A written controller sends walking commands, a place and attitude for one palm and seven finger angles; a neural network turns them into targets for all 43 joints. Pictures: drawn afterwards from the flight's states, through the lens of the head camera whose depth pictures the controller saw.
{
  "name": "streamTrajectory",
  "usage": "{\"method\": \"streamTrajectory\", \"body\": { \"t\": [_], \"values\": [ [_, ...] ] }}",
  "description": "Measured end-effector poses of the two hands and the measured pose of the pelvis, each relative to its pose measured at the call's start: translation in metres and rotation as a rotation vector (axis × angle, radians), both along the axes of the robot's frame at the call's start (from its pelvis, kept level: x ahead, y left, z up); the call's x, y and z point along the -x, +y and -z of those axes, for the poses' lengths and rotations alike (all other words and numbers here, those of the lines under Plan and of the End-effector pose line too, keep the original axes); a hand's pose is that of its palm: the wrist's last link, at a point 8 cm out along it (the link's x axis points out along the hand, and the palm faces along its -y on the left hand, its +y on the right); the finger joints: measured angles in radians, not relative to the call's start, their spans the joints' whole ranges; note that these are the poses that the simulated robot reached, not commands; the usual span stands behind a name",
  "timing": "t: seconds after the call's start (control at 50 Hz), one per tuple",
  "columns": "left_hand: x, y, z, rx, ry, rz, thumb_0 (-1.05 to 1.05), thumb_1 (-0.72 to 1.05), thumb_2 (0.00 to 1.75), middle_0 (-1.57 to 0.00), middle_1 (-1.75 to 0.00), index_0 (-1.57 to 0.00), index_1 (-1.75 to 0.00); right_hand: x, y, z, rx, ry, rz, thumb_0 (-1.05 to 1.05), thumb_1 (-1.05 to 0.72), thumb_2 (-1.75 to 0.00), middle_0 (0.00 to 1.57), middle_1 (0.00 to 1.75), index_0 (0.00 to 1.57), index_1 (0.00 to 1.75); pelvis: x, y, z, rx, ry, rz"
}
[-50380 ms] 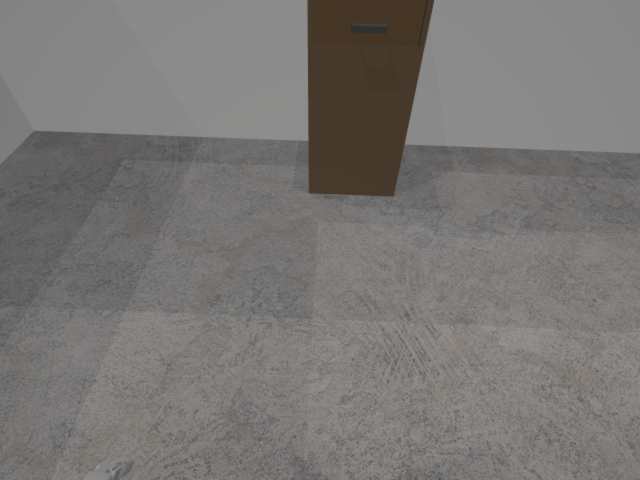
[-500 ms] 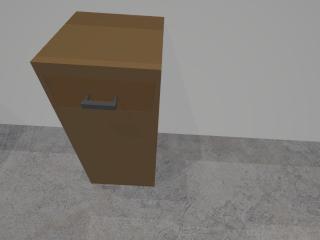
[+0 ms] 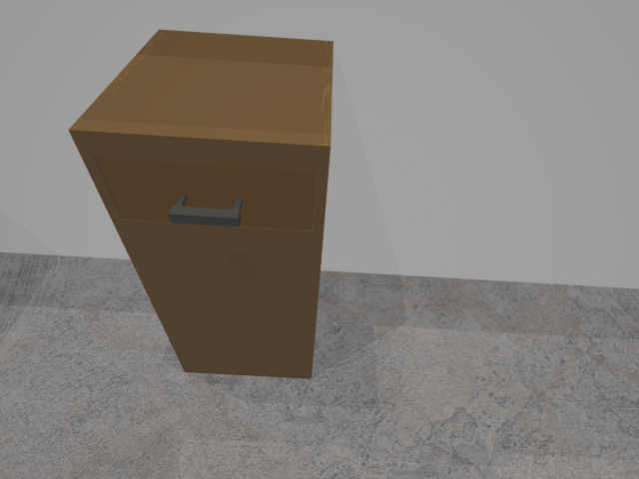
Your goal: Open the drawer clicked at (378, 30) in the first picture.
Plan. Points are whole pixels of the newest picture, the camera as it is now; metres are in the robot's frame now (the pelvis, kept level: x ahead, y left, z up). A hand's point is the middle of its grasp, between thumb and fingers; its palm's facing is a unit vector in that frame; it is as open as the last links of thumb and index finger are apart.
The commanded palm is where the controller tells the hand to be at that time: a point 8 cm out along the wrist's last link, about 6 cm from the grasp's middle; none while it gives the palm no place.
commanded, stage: look again from close up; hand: left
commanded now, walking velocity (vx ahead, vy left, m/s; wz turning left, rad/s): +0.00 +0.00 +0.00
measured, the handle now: (208, 208) +0.54 +0.23 +0.00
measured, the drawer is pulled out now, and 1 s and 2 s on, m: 0.00 0.00 0.00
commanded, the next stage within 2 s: raise the hand with hooked fingers in 0.46 s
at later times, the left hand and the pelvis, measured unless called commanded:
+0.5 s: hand out of the picture -0.01 +0.15 -0.18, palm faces +0.01 -0.99 -0.17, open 7.4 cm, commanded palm none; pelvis +0.01 -0.01 +0.00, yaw -1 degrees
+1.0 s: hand (203, 466) +0.16 +0.15 -0.08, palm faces -0.15 -0.27 -0.95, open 8.6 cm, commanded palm +0.16 +0.19 +0.00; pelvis +0.01 -0.05 -0.04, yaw -2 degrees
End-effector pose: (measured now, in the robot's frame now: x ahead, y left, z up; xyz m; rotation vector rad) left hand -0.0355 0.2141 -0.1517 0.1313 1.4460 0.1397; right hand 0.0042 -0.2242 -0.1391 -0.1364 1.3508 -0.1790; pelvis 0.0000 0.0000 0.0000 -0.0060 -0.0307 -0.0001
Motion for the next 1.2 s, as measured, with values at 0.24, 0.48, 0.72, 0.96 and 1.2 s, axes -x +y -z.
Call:
{"method": "streamTrajectory", "body": {
  "t": [0.24,0.48,0.72,0.96,1.2],
  "values": [
    [-0.006,-0.002,-0.003,-0.010,-0.005,0.004,0.01,0.91,0.90,-0.19,-0.30,-0.20,-0.30,0.007,-0.001,0.003,-0.011,0.021,0.014,0.00,-0.91,-0.89,0.20,0.30,0.20,0.30,-0.003,-0.004,0.000,-0.002,0.000,0.005],
    [-0.017,-0.012,-0.002,0.000,-0.021,0.011,0.01,0.91,0.90,-0.19,-0.30,-0.20,-0.30,0.010,-0.005,0.004,-0.017,0.037,0.024,0.00,-0.91,-0.89,0.20,0.30,0.20,0.30,-0.006,-0.009,0.000,-0.003,0.006,0.009],
    [-0.155,0.019,-0.107,-0.401,-0.691,0.279,0.05,0.91,0.88,-0.20,-0.33,-0.21,-0.32,-0.065,-0.030,-0.010,0.072,-0.415,-0.008,0.02,-0.92,-0.89,0.20,0.30,0.20,0.30,-0.004,-0.014,0.011,-0.021,0.017,-0.007],
    [-0.202,-0.051,-0.142,-0.862,-0.933,0.949,0.01,0.65,0.78,-0.21,-0.48,-0.22,-0.47,-0.215,-0.051,-0.055,0.038,-0.709,-0.223,0.01,-0.91,-0.89,0.20,0.30,0.20,0.30,-0.005,-0.039,0.032,-0.054,0.150,0.044],
    [-0.212,-0.013,-0.191,-1.246,-0.994,0.964,0.01,0.33,0.66,-0.26,-0.66,-0.27,-0.65,-0.269,-0.028,-0.026,-0.017,-0.679,-0.381,0.01,-0.91,-0.89,0.20,0.30,0.20,0.30,-0.014,-0.061,0.053,-0.015,0.173,-0.037]
  ]
}}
